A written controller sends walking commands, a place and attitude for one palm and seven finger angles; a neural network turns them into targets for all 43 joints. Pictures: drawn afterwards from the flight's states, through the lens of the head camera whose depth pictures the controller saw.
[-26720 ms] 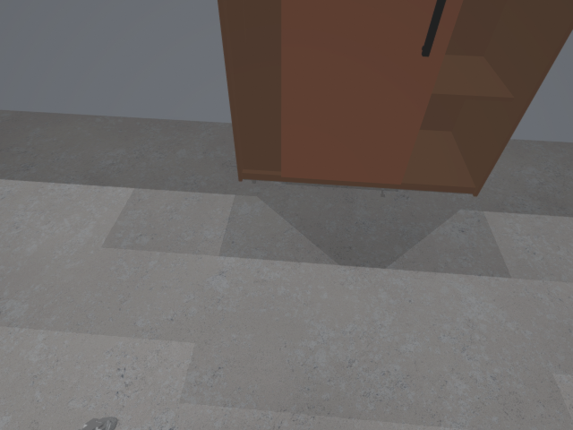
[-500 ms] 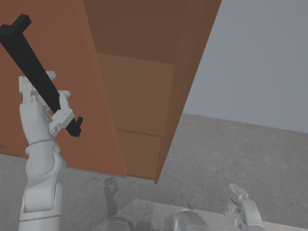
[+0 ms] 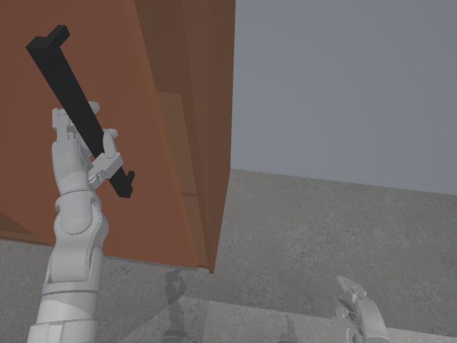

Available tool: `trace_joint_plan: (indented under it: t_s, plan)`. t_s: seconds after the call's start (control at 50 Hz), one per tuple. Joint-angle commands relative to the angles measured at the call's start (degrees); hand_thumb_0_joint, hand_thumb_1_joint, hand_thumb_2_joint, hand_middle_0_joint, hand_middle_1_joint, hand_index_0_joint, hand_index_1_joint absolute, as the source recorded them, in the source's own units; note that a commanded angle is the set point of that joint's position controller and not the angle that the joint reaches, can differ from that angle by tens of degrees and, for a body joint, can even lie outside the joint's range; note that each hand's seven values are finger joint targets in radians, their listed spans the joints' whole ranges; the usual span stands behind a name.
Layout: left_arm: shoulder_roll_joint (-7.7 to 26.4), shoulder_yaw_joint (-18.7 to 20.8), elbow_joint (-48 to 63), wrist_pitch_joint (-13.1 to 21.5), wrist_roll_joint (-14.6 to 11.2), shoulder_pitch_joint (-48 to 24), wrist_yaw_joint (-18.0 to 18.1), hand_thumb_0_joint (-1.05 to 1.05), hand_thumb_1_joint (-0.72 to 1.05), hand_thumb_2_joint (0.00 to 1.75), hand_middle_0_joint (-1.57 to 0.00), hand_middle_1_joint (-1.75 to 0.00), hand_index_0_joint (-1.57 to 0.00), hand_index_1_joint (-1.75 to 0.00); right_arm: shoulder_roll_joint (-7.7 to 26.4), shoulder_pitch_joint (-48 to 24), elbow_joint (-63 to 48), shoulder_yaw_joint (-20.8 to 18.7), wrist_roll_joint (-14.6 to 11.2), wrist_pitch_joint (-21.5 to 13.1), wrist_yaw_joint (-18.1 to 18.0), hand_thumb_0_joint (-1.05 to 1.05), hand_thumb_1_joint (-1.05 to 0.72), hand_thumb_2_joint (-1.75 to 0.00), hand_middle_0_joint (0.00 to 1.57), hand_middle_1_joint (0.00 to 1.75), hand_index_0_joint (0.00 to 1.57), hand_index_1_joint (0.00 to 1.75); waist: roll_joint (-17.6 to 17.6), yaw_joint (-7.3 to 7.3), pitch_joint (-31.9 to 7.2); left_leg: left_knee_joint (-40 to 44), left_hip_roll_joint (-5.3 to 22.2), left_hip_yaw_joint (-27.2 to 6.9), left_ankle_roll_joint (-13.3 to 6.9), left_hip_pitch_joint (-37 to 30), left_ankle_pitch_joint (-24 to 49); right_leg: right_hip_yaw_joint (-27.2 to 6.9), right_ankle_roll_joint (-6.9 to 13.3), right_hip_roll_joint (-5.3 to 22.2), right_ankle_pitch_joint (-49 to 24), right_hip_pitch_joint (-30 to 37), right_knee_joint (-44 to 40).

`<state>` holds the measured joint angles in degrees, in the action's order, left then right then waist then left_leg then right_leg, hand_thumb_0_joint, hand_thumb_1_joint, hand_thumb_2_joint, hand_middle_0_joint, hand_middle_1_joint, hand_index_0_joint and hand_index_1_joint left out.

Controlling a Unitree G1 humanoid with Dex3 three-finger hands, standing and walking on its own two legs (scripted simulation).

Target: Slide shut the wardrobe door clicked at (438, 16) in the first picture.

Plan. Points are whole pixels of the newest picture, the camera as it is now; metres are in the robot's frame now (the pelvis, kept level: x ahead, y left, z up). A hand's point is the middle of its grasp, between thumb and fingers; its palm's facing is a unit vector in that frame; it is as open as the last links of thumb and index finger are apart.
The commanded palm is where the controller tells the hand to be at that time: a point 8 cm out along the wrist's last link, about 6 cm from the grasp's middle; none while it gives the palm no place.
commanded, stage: step sideways, sliding the door along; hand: left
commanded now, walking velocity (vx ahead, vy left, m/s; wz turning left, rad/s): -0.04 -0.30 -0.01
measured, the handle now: (101, 131) +0.39 +0.27 +0.13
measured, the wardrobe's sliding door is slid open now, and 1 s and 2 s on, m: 0.05 0.00 0.00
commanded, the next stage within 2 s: stop walking and hold the door there in 0.86 s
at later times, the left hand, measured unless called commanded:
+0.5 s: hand (145, 158) +0.34 +0.19 +0.13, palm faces +0.47 -0.88 -0.09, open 7.0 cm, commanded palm +0.30 +0.15 +0.13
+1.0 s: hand (145, 158) +0.34 +0.19 +0.13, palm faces +0.50 -0.86 -0.12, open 7.1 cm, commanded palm +0.30 +0.20 +0.13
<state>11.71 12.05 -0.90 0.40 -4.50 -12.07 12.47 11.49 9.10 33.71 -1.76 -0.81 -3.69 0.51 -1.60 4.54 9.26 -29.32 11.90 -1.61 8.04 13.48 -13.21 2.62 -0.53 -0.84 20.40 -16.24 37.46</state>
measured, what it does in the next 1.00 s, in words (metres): steps on the spot: left foot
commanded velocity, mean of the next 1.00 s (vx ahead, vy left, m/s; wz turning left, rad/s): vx -0.24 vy -0.27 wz -0.05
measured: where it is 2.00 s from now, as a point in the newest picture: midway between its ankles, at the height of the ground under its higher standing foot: outside the picture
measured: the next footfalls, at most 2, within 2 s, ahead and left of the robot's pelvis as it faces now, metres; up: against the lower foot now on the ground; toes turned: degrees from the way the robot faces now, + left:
left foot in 0.72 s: +0.04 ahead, +0.16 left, +0.00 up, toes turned +10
left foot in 1.16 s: +0.04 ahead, +0.08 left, +0.00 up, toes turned +2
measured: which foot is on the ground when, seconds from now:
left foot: down 0.00-0.64, up 0.66-0.70, down 0.72-1.00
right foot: down 0.00-1.00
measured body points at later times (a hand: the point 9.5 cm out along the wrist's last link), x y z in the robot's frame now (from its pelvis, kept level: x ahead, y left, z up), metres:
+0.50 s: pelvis +0.02 -0.05 +0.00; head +0.08 -0.06 +0.45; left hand +0.31 +0.23 +0.13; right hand +0.22 -0.27 -0.10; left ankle +0.00 +0.17 -0.73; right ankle +0.02 -0.13 -0.73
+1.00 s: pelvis +0.03 -0.07 +0.00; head +0.09 -0.07 +0.44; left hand +0.31 +0.23 +0.13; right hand +0.24 -0.25 -0.10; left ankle +0.00 +0.15 -0.73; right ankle +0.07 -0.17 -0.73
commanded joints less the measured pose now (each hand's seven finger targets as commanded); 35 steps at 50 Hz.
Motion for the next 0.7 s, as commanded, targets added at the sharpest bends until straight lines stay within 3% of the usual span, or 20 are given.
trace_joint_plan:
  t_s: [0.0, 0.06, 0.08, 0.12, 0.14, 0.18, 0.22, 0.28, 0.34, 0.38, 0.42, 0.46, 0.48, 0.52, 0.54, 0.56, 0.6, 0.62, 0.66, 0.68]
  plan:
    - [-0.2, -17.6, 24.2, 9.4, 3.0, -18.3, -7.0, 0.0, 0.9, 0.9, -0.45, -1.4, -0.45, -1.4, 6.7, -5.1, -9.8, -1.6, -1.8, -2.5, 0.4, 0.0, -0.9, -0.9, 0.2, 0.3, 0.2, 0.3, -10.4, -5.37, -25.3, -1.8, 3.8, 1.8, -10.5, -10.6, 23.8, 0.7, -0.2, 0.9, -18.0, 10.2, -10.8]
    - [2.8, -16.1, 22.2, 7.9, 2.3, -17.7, -6.0, 0.0, 0.9, 0.9, -0.45, -1.4, -0.45, -1.4, 5.0, -5.5, -8.8, -1.6, -2.7, -1.9, -0.9, 0.0, -0.9, -0.9, 0.2, 0.3, 0.2, 0.3, 7.9, -6.56, -24.8, -8.2, -6.3, 5.1, -10.3, -2.6, -2.2, -9.1, 3.6, 9.7, -26.0, 7.8, -14.6]
    - [2.6, -15.3, 20.9, 7.7, 2.0, -17.3, -5.9, 0.0, 0.9, 0.9, -0.45, -1.4, -0.45, -1.4, 5.8, -5.3, -7.6, -2.0, -2.1, -2.1, -1.3, 0.0, -0.9, -0.9, 0.2, 0.3, 0.2, 0.3, 8.9, -6.25, -23.9, -11.3, -7.2, 3.7, -7.8, -2.5, -5.4, -11.8, 5.6, 10.9, -27.8, 6.1, -14.7]
    - [0.6, -17.0, 22.4, 8.7, 1.6, -18.7, -6.4, 0.0, 0.9, 0.9, -0.45, -1.4, -0.45, -1.4, 5.3, -5.4, -6.8, -1.2, -1.0, -2.3, -1.7, 0.0, -0.9, -0.9, 0.2, 0.3, 0.2, 0.3, 3.9, -6.62, -24.3, -4.7, -4.7, 3.1, -8.2, -5.6, -2.5, -8.8, 4.7, 9.5, -29.3, 4.8, -11.4]
    - [-0.3, -17.7, 23.5, 9.2, 1.3, -18.5, -6.5, 0.0, 0.9, 0.9, -0.45, -1.4, -0.45, -1.4, 5.6, -5.0, -6.7, -1.2, -0.8, -2.2, -1.9, 0.0, -0.9, -0.9, 0.2, 0.3, 0.2, 0.3, 0.2, -6.89, -24.9, 0.9, -1.7, 1.5, -9.0, -8.9, 8.7, -5.1, 2.9, 7.3, -28.3, 3.8, -8.3]
    - [-0.1, -17.3, 25.8, 9.8, 1.3, -16.8, -6.9, 0.0, 0.9, 0.9, -0.45, -1.4, -0.45, -1.4, 7.4, -5.2, -8.3, -2.1, 0.0, -1.5, -2.2, 0.0, -0.9, -0.9, 0.2, 0.3, 0.2, 0.3, -11.4, -6.07, -25.8, 4.1, 9.6, -9.8, -13.9, -14.9, 36.6, -1.1, -0.9, 1.8, -19.2, -0.8, 0.2]
    - [-2.1, -19.4, 27.0, 11.1, 2.4, -16.8, -7.7, 0.0, 0.9, 0.9, -0.45, -1.4, -0.45, -1.4, 5.5, -4.3, -8.4, -1.6, -0.1, -1.4, -1.0, 0.0, -0.9, -0.9, 0.2, 0.3, 0.2, 0.3, -13.8, -5.56, -25.5, 0.7, 8.9, -3.7, -14.1, -18.6, 46.4, -2.1, -0.2, 2.4, -10.1, 1.0, -6.1]
    - [-1.5, -19.7, 27.0, 10.9, 2.6, -16.5, -7.6, 0.0, 0.9, 0.9, -0.45, -1.4, -0.45, -1.4, 5.4, -3.0, -9.6, -1.7, -1.7, -2.0, -0.8, 0.0, -0.9, -0.9, 0.2, 0.3, 0.2, 0.3, -4.2, -6.34, -28.5, -5.1, 0.9, 4.8, -10.8, -14.6, 34.7, -2.7, 1.0, 5.4, -41.6, 11.5, -12.1]
    - [1.6, -16.3, 24.5, 11.1, 2.8, -13.7, -6.9, 0.0, 0.9, 0.9, -0.45, -1.4, -0.45, -1.4, 5.5, -4.0, -9.2, -2.1, -1.5, -1.8, -1.7, 0.0, -0.9, -0.9, 0.2, 0.3, 0.2, 0.3, 4.4, -5.44, -27.9, -8.3, -3.3, 5.1, -7.7, -3.4, 5.0, -9.6, 4.8, 11.4, -61.7, 16.6, -8.2]
    - [0.5, -17.4, 24.4, 11.7, 2.7, -13.3, -7.0, 0.0, 0.9, 0.9, -0.45, -1.4, -0.45, -1.4, 5.0, -3.4, -9.0, -1.4, -1.0, -1.5, -2.1, 0.0, -0.9, -0.9, 0.2, 0.3, 0.2, 0.3, 2.4, -5.65, -27.4, -1.0, -1.5, 4.6, -8.6, -5.4, 7.1, -8.0, 3.3, 10.4, -55.8, 14.7, -7.4]
    - [-0.3, -17.9, 26.6, 12.0, 1.9, -13.2, -7.2, 0.0, 0.9, 0.9, -0.45, -1.4, -0.45, -1.4, 6.7, -3.1, -9.2, -1.9, -0.4, -1.4, -2.3, 0.0, -0.9, -0.9, 0.2, 0.3, 0.2, 0.3, -5.1, -5.93, -28.2, 3.2, 6.0, -0.2, -11.6, -17.5, 36.7, -2.4, -0.8, 4.9, -38.2, 5.3, -4.0]
    - [-1.7, -18.8, 27.8, 12.6, 2.7, -14.8, -7.7, 0.0, 0.9, 0.9, -0.45, -1.4, -0.45, -1.4, 6.9, -3.0, -10.2, -2.1, 0.1, -1.8, -1.2, 0.0, -0.9, -0.9, 0.2, 0.3, 0.2, 0.3, -14.1, -5.65, -25.5, 3.5, 12.1, -4.2, -15.2, -23.7, 53.2, -2.0, -1.0, 3.0, -10.2, -2.9, -2.7]
    - [-2.1, -19.3, 28.2, 12.9, 2.9, -15.4, -7.7, 0.0, 0.9, 0.9, -0.45, -1.4, -0.45, -1.4, 6.1, -3.1, -10.2, -1.8, 0.3, -2.0, -0.7, 0.0, -0.9, -0.9, 0.2, 0.3, 0.2, 0.3, -14.6, -5.5, -24.8, 3.2, 11.9, -1.7, -15.1, -25.2, 54.6, -2.1, -0.5, 2.3, -4.1, -3.6, -4.4]
    - [-1.4, -18.8, 27.7, 13.1, 3.8, -14.4, -7.7, 0.0, 0.9, 0.9, -0.45, -1.4, -0.45, -1.4, 6.3, -2.7, -10.5, -2.0, -0.1, -2.4, -0.3, 0.0, -0.9, -0.9, 0.2, 0.3, 0.2, 0.3, -13.2, -5.22, -25.3, -1.6, 7.7, 4.5, -13.0, -25.9, 53.5, -1.1, 0.1, 1.8, -12.6, 0.7, -11.8]
    - [-0.6, -18.2, 27.5, 12.9, 3.9, -14.0, -7.7, 0.0, 0.9, 0.9, -0.45, -1.4, -0.45, -1.4, 6.2, -2.8, -10.8, -1.8, -0.7, -2.6, -0.1, 0.0, -0.9, -0.9, 0.2, 0.3, 0.2, 0.3, -10.2, -5.16, -26.2, -4.4, 5.2, 6.2, -15.7, -23.7, 48.8, -1.1, 0.0, 2.2, -23.1, 5.3, -14.9]
    - [0.4, -17.8, 27.3, 12.4, 4.1, -14.2, -7.8, 0.0, 0.9, 0.9, -0.45, -1.4, -0.45, -1.4, 6.1, -2.3, -11.1, -1.8, -1.3, -2.3, -0.2, 0.0, -0.9, -0.9, 0.2, 0.3, 0.2, 0.3, -4.5, -5.88, -27.1, -6.2, 2.3, 7.6, -14.8, -19.5, 39.8, -2.1, 0.1, 4.3, -39.4, 10.1, -15.6]
    - [1.9, -16.3, 25.0, 12.2, 3.9, -11.6, -7.6, 0.0, 0.9, 0.9, -0.45, -1.4, -0.45, -1.4, 5.6, -3.4, -10.9, -2.2, -1.4, -2.1, -1.0, 0.0, -0.9, -0.9, 0.2, 0.3, 0.2, 0.3, 7.5, -5.49, -26.9, -9.3, -2.8, 8.4, -8.1, -5.4, 7.2, -9.2, 3.1, 10.1, -67.0, 18.5, -11.0]
    - [2.2, -15.8, 24.5, 12.5, 4.0, -10.4, -7.4, 0.0, 0.9, 0.9, -0.45, -1.4, -0.45, -1.4, 5.3, -4.4, -10.6, -1.7, -1.2, -1.9, -1.4, 0.0, -0.9, -0.9, 0.2, 0.3, 0.2, 0.3, 7.5, -4.56, -26.8, -9.3, -3.6, 6.9, -8.1, -1.1, -2.0, -11.9, 4.3, 12.0, -72.4, 20.2, -9.1]
    - [1.0, -16.6, 24.1, 12.8, 3.8, -10.1, -7.2, 0.0, 0.9, 0.9, -0.45, -1.4, -0.45, -1.4, 5.3, -3.4, -10.0, -1.1, -0.8, -1.4, -1.8, 0.0, -0.9, -0.9, 0.2, 0.3, 0.2, 0.3, 4.6, -5.18, -26.4, -0.9, -2.1, 4.9, -8.6, -2.4, 0.0, -10.2, 4.7, 11.4, -64.4, 18.4, -6.9]
    - [0.5, -17.4, 27.3, 13.2, 3.1, -11.1, -7.3, 0.0, 0.9, 0.9, -0.45, -1.4, -0.45, -1.4, 5.4, -2.9, -9.9, -1.0, -0.5, -1.4, -2.1, 0.0, -0.9, -0.9, 0.2, 0.3, 0.2, 0.3, 1.0, -6.07, -27.5, 4.3, 1.1, 3.7, -9.4, -10.6, 17.3, -6.4, 2.5, 8.4, -55.0, 12.7, -4.2]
